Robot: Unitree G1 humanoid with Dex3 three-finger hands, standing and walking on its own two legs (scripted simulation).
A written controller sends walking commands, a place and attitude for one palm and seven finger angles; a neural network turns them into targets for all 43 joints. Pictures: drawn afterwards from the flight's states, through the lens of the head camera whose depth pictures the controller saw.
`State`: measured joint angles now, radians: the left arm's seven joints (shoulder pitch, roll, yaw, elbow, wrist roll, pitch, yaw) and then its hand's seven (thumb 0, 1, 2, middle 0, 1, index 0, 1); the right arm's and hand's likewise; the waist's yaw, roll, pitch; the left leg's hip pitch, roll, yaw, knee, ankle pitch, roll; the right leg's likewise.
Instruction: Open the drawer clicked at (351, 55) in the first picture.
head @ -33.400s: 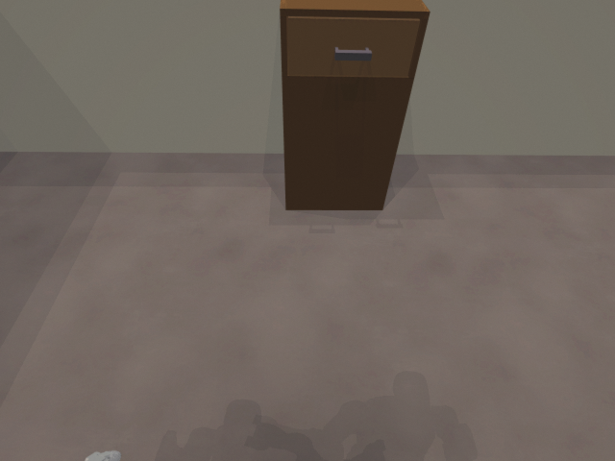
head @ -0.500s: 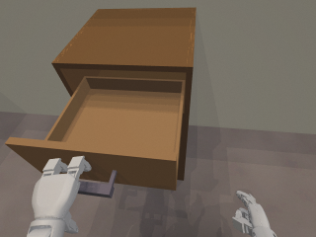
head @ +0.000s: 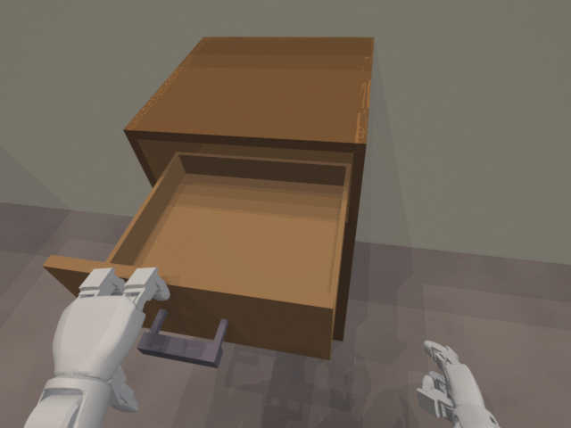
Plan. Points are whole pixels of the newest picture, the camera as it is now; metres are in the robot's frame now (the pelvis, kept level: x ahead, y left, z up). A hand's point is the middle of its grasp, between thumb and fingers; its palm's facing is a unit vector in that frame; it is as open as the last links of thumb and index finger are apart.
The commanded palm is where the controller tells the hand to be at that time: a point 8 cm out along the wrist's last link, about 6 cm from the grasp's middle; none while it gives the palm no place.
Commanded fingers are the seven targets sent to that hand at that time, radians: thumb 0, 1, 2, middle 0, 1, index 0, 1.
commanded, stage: lift the hand off the handle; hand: left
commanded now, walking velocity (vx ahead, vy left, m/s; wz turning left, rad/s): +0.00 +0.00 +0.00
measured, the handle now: (186, 335) +0.23 +0.20 -0.01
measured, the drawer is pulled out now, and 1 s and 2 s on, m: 0.30 0.30 0.30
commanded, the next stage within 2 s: draw the hand back to the body in 0.52 s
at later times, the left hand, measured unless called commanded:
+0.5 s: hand (110, 295) +0.21 +0.23 +0.15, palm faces +0.16 -0.08 -0.98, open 13.8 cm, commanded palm +0.17 +0.23 +0.19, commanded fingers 0.00 -0.50 0.30 -0.30 -1.20 -0.30 -1.20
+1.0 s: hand (89, 310) +0.19 +0.25 +0.14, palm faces +0.09 -0.07 -0.99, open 13.8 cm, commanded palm +0.16 +0.25 +0.19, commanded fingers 0.00 -0.50 0.30 -0.30 -1.20 -0.30 -1.20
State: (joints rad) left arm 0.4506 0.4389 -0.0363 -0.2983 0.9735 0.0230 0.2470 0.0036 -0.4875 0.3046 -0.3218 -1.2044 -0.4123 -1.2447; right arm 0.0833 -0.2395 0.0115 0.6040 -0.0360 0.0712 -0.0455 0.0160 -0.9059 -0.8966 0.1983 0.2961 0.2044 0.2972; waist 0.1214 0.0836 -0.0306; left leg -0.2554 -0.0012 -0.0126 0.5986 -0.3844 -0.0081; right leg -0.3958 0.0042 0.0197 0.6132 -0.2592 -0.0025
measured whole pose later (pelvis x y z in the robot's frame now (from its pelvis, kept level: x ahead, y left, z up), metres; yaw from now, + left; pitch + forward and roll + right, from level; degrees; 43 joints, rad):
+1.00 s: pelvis +0.00 +0.00 +0.01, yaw +1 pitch -1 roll +0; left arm 0.46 0.56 0.10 -0.49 0.82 0.09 0.06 0.00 -0.49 0.30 -0.32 -1.20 -0.32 -1.20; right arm 0.09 -0.29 0.03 0.59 0.01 0.11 -0.04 0.02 -0.91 -0.90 0.20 0.30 0.20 0.30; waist 0.11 0.11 0.01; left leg -0.13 0.01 -0.03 0.46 -0.32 -0.01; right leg -0.25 0.01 0.00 0.46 -0.20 0.00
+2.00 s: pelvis +0.02 +0.00 +0.01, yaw +2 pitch -2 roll -1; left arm 0.54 0.32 0.29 -0.51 -0.03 -0.11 0.11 0.01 0.56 0.76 -0.24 -0.52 -0.23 -0.52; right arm 0.16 -0.21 0.01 0.65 -0.01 -0.18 -0.09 0.02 -0.90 -0.90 0.20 0.30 0.20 0.30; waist 0.07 0.06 0.02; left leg -0.06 0.02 -0.05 0.44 -0.34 -0.01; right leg -0.19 0.01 -0.02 0.44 -0.22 -0.01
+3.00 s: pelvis -0.06 +0.00 +0.00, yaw +2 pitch +1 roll +0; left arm 0.59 0.33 0.34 -0.58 0.00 -0.21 0.18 0.02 0.89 0.90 -0.21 -0.31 -0.21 -0.30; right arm 0.24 -0.20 0.03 0.55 -0.03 -0.12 -0.08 0.02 -0.90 -0.90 0.20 0.30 0.21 0.30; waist -0.01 -0.02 -0.04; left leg -0.38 -0.01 -0.05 0.67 -0.34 0.00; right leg -0.45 -0.01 -0.02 0.57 -0.15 -0.01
